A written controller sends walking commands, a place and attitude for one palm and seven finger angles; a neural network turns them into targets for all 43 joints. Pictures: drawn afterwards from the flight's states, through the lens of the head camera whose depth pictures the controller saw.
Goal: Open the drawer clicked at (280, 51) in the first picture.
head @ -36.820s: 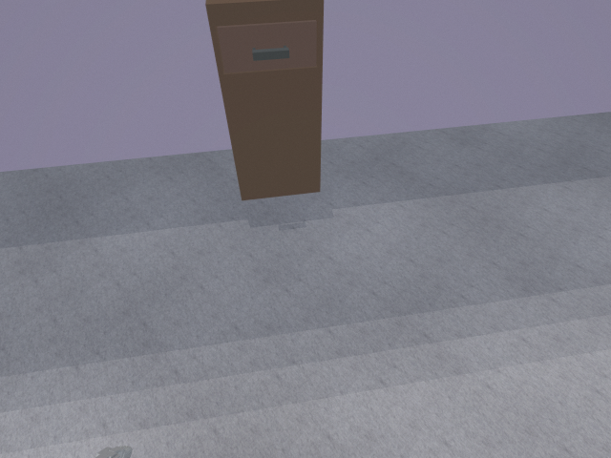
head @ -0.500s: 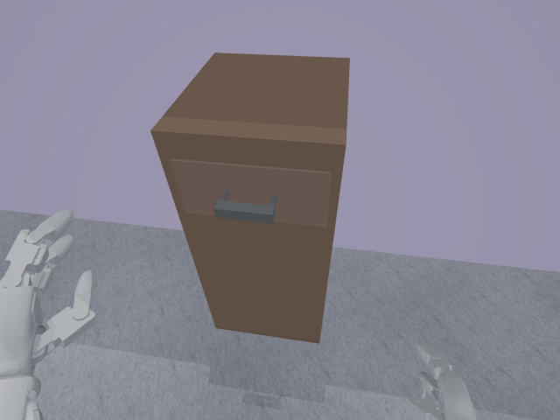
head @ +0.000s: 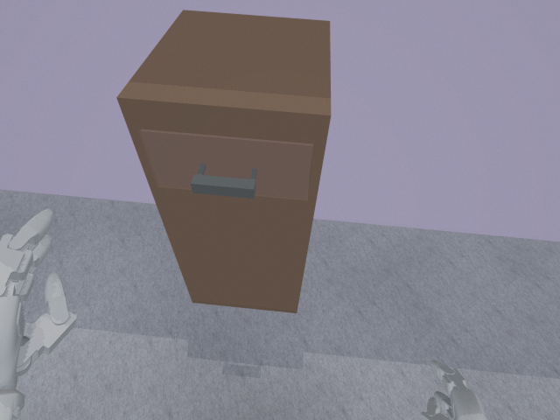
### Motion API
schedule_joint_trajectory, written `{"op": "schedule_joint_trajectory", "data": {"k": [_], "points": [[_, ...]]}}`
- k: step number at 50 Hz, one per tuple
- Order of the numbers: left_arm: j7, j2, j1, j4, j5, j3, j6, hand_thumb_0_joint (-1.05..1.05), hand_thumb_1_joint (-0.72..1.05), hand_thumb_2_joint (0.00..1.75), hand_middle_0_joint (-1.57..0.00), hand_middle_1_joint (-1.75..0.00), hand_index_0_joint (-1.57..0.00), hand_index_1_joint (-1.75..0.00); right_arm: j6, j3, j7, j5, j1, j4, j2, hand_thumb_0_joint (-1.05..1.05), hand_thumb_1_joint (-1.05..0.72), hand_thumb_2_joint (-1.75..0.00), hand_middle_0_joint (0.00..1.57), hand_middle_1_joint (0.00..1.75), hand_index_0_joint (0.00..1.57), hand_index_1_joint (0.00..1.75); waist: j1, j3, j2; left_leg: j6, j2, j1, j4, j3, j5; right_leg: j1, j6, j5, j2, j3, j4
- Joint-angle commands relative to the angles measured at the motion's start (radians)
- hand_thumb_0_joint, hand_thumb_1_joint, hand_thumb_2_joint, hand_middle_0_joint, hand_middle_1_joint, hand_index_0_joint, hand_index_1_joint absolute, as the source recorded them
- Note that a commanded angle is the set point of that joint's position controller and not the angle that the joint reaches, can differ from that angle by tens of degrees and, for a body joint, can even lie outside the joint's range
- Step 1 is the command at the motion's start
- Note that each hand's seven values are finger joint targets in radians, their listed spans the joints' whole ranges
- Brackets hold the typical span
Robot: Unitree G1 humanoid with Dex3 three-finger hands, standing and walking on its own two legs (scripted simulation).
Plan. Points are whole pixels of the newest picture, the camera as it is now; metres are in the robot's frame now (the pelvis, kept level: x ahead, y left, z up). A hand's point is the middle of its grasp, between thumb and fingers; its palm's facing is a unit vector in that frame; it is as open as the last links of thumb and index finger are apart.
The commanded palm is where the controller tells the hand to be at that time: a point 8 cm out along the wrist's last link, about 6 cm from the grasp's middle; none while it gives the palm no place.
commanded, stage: step back with the hand held close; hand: left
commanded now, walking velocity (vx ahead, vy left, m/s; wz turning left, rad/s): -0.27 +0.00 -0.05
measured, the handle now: (226, 178) +0.58 +0.14 -0.04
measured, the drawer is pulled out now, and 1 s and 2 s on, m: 0.00 0.00 0.00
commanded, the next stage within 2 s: stop stepping back and stand still in 1.00 s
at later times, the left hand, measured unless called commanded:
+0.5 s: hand out of the picture +0.13 +0.26 +0.14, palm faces +0.37 -0.83 -0.41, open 7.4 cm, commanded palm +0.06 +0.30 +0.18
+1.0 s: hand out of the picture +0.04 +0.23 +0.15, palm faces +0.25 -0.86 -0.45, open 7.4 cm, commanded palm -0.03 +0.28 +0.18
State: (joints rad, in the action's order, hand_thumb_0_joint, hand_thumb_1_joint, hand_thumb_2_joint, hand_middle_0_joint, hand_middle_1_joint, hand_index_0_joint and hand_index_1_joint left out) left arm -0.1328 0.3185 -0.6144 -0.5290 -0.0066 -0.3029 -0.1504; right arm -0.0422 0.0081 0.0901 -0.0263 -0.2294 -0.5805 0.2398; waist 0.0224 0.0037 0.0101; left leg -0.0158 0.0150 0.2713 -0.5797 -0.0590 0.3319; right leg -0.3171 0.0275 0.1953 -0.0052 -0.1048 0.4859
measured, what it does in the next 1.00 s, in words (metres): walks backwards: right foot, then left foot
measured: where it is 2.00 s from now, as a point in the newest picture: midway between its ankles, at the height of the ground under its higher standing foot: outside the picture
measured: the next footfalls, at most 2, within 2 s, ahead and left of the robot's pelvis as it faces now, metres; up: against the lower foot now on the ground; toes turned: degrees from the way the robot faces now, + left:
right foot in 0.70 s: -0.15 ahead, -0.09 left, +0.00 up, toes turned -3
left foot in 1.00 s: -0.14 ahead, +0.10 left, +0.00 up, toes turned -1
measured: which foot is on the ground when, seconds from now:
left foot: down 0.00-0.74, up 0.76-0.98, down 1.00-1.00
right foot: down 0.00-0.42, up 0.44-0.68, down 0.70-1.00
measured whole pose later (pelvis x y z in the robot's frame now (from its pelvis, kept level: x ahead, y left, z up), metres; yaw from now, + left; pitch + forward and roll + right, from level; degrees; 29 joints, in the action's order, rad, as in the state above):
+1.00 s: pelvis -0.17 +0.00 +0.00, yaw -2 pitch +5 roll -1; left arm -0.12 0.40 -0.62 -0.62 -0.03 -0.35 -0.17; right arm -0.06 0.01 0.09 0.01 -0.19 -0.56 0.26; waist 0.03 -0.04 -0.03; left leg 0.00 0.00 0.35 -0.54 0.02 0.19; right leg -0.30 0.04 0.26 -0.06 -0.04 0.47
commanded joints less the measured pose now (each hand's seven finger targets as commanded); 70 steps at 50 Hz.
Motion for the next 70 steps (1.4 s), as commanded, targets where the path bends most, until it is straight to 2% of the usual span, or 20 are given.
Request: {"op": "schedule_joint_trajectory", "data": {"k": [1,7,10,13,16,19,22,27,34,37,39,45,48,50,52,54,56,62,64,70], "points": [[-0.046,0.218,-0.014,-0.349,0.002,-0.164,-0.081,0.00,0.90,0.90,-0.20,-0.30,-0.20,-0.30,-0.060,0.035,0.017,-0.011,0.095,0.196,0.097,0.00,-0.90,-0.90,0.20,0.30,0.20,0.30,-0.023,-0.206,0.112,0.004,-0.141,0.088,0.130,-0.115,-0.621,0.231,0.000,-0.295,0.047,0.072,0.108],[-0.039,0.220,-0.015,-0.350,-0.004,-0.180,-0.111,0.00,0.90,0.90,-0.20,-0.30,-0.20,-0.30,-0.111,0.030,0.001,-0.015,0.082,0.185,0.104,0.00,-0.90,-0.90,0.20,0.30,0.20,0.30,-0.022,-0.138,0.182,-0.024,-0.185,0.228,0.179,-0.113,-0.468,0.247,-0.021,-0.070,0.012,0.084,0.157],[-0.028,0.214,-0.007,-0.274,-0.003,-0.188,-0.119,0.00,0.90,0.90,-0.20,-0.30,-0.20,-0.30,-0.110,0.032,-0.010,0.006,0.075,0.182,0.116,0.00,-0.90,-0.90,0.20,0.30,0.20,0.30,-0.012,-0.112,0.070,-0.014,-0.128,0.331,0.104,-0.070,-0.191,0.274,0.004,-0.251,0.077,0.163,0.086],[-0.020,0.210,0.016,-0.199,-0.015,-0.177,-0.125,0.00,0.90,0.90,-0.20,-0.30,-0.20,-0.30,-0.094,0.039,-0.025,0.020,0.054,0.163,0.102,0.00,-0.90,-0.90,0.20,0.30,0.20,0.30,0.002,-0.102,-0.106,0.012,-0.030,0.231,-0.073,0.002,0.039,0.073,0.072,-0.031,0.220,0.340,-0.134],[-0.021,0.210,0.035,-0.179,-0.016,-0.168,-0.123,0.00,0.90,0.90,-0.20,-0.30,-0.20,-0.30,-0.072,0.034,-0.021,0.024,0.066,0.153,0.089,0.00,-0.90,-0.90,0.20,0.30,0.20,0.30,-0.003,-0.100,-0.165,0.007,-0.024,0.133,-0.149,0.030,0.113,-0.060,0.079,0.146,0.253,0.313,-0.216],[-0.017,0.219,0.063,-0.249,-0.016,-0.162,-0.115,0.00,0.90,0.90,-0.20,-0.30,-0.20,-0.30,-0.064,0.030,-0.006,0.019,0.096,0.180,0.106,0.00,-0.90,-0.90,0.20,0.30,0.20,0.30,0.000,-0.058,-0.012,-0.018,-0.060,0.123,0.096,-0.022,0.093,-0.112,0.012,0.265,0.132,0.190,-0.153],[-0.046,0.178,0.057,-0.336,0.027,-0.148,-0.111,0.00,0.90,0.90,-0.20,-0.30,-0.20,-0.30,-0.088,0.031,0.015,-0.029,0.083,0.197,0.113,0.00,-0.90,-0.90,0.20,0.30,0.20,0.30,-0.003,-0.062,0.301,-0.102,-0.292,0.460,0.452,-0.310,0.271,0.152,-0.041,0.209,-0.085,0.068,0.398],[-0.051,0.173,-0.015,-0.358,-0.006,-0.130,-0.091,0.00,0.90,0.90,-0.20,-0.30,-0.20,-0.30,-0.172,0.033,-0.011,-0.001,0.056,0.151,0.079,0.00,-0.90,-0.90,0.20,0.30,0.20,0.30,-0.025,-0.151,0.200,-0.084,-0.219,-0.035,0.253,-0.135,-0.324,-0.072,-0.050,0.291,-0.047,0.083,0.270],[-0.021,0.206,0.026,-0.263,-0.036,-0.150,-0.086,0.00,0.90,0.90,-0.20,-0.30,-0.20,-0.30,-0.166,0.032,-0.035,0.005,0.114,0.097,0.116,0.00,-0.90,-0.90,0.20,0.30,0.20,0.30,-0.027,-0.182,0.100,-0.053,-0.232,-0.075,0.204,-0.112,-0.531,0.102,-0.036,-0.004,-0.029,0.106,-0.077],[-0.010,0.278,0.021,-0.218,-0.047,-0.212,-0.101,0.00,0.90,0.90,-0.20,-0.30,-0.20,-0.30,-0.122,0.031,-0.047,0.026,0.142,0.129,0.097,0.00,-0.90,-0.90,0.20,0.30,0.20,0.30,-0.024,-0.204,-0.160,0.024,-0.075,0.039,0.009,0.057,-0.148,0.083,0.038,-0.254,0.191,0.277,-0.167],[-0.024,0.279,-0.021,-0.228,-0.045,-0.227,-0.105,0.00,0.90,0.90,-0.20,-0.30,-0.20,-0.30,-0.107,0.032,-0.050,0.061,0.168,0.142,0.076,0.00,-0.90,-0.90,0.20,0.30,0.20,0.30,-0.060,-0.234,-0.280,0.040,0.032,0.233,-0.308,0.053,0.147,0.188,0.049,-0.699,0.306,0.346,-0.137],[-0.007,0.238,0.008,-0.243,-0.017,-0.177,-0.072,0.00,0.90,0.90,-0.20,-0.30,-0.20,-0.30,-0.060,-0.007,0.001,0.039,0.182,0.157,0.040,0.00,-0.90,-0.90,0.20,0.30,0.20,0.30,-0.016,-0.116,-0.077,0.047,-0.006,0.210,-0.120,0.115,0.081,0.172,0.089,-0.888,0.220,0.218,-0.054],[-0.008,0.234,0.039,-0.299,-0.024,-0.142,-0.085,0.00,0.90,0.90,-0.20,-0.30,-0.20,-0.30,-0.059,0.015,0.013,0.035,0.115,0.143,0.083,0.00,-0.90,-0.90,0.20,0.30,0.20,0.30,0.005,-0.152,0.038,0.034,-0.039,0.031,0.212,0.075,-0.376,0.189,0.000,-0.671,0.110,0.147,0.032],[-0.010,0.261,-0.004,-0.335,-0.025,-0.170,-0.101,0.00,0.90,0.90,-0.20,-0.30,-0.20,-0.30,-0.079,0.054,0.007,0.033,0.097,0.154,0.106,0.00,-0.90,-0.90,0.20,0.30,0.20,0.30,-0.033,-0.253,0.199,-0.059,-0.279,-0.198,0.168,-0.116,-0.999,-0.004,-0.055,0.030,0.010,0.136,0.162],[-0.004,0.248,-0.084,-0.313,-0.041,-0.187,-0.121,0.00,0.90,0.90,-0.20,-0.30,-0.20,-0.30,-0.121,0.069,-0.019,0.028,0.088,0.160,0.108,0.00,-0.90,-0.90,0.20,0.30,0.20,0.30,-0.041,-0.290,0.182,-0.104,-0.324,-0.215,0.170,-0.139,-0.979,-0.052,-0.040,0.281,-0.024,0.139,0.270],[0.001,0.282,-0.070,-0.401,-0.044,-0.225,-0.117,0.00,0.90,0.90,-0.20,-0.30,-0.20,-0.30,-0.138,0.058,-0.022,0.003,0.101,0.152,0.106,0.00,-0.90,-0.90,0.20,0.30,0.20,0.30,-0.035,-0.260,0.276,-0.110,-0.332,-0.136,0.202,-0.125,-0.967,-0.035,-0.040,0.304,-0.019,0.129,0.353],[-0.006,0.232,-0.061,-0.414,-0.038,-0.191,-0.108,0.00,0.90,0.90,-0.20,-0.30,-0.20,-0.30,-0.154,0.055,-0.032,0.014,0.077,0.139,0.094,0.00,-0.90,-0.90,0.20,0.30,0.20,0.30,-0.019,-0.220,0.189,-0.107,-0.301,-0.160,0.192,-0.077,-0.870,-0.054,-0.053,0.243,-0.020,0.109,0.324],[-0.029,0.214,-0.094,-0.244,-0.027,-0.192,-0.062,0.00,0.90,0.90,-0.20,-0.30,-0.20,-0.30,-0.138,0.030,-0.021,0.031,0.089,0.166,0.092,0.00,-0.90,-0.90,0.20,0.30,0.20,0.30,-0.004,-0.061,0.016,-0.003,-0.126,0.230,0.228,0.043,0.254,0.202,-0.017,0.244,0.030,0.076,-0.103],[-0.032,0.255,-0.021,-0.212,-0.029,-0.217,-0.056,0.00,0.90,0.90,-0.20,-0.30,-0.20,-0.30,-0.104,0.034,-0.015,0.016,0.106,0.146,0.092,0.00,-0.90,-0.90,0.20,0.30,0.20,0.30,-0.009,-0.027,-0.234,0.045,-0.021,0.148,-0.234,0.055,0.121,-0.127,0.125,0.570,0.328,0.511,-0.393],[-0.026,0.200,0.099,-0.162,-0.004,-0.112,-0.080,0.00,0.90,0.90,-0.20,-0.30,-0.20,-0.30,-0.111,0.021,0.011,0.006,0.102,0.109,0.076,0.00,-0.90,-0.90,0.20,0.30,0.20,0.30,-0.004,-0.009,-0.127,0.021,-0.054,0.161,-0.260,0.105,0.037,-0.093,0.092,0.411,0.265,0.296,-0.326]]}}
